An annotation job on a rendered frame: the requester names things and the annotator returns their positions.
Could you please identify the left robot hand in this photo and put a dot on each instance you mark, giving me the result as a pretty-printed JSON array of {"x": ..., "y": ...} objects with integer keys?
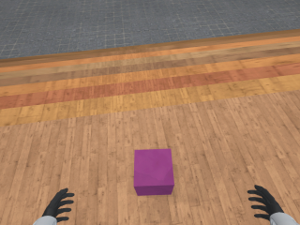
[{"x": 52, "y": 209}]

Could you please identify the carton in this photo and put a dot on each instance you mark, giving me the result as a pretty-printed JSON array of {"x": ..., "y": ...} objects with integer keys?
[{"x": 153, "y": 172}]

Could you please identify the left robot forearm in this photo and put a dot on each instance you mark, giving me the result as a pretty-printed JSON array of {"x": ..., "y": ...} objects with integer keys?
[{"x": 46, "y": 220}]

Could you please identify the right robot forearm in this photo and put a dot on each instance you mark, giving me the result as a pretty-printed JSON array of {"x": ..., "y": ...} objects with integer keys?
[{"x": 280, "y": 218}]

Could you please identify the right robot hand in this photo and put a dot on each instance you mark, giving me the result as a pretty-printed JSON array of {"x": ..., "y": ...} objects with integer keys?
[{"x": 270, "y": 206}]

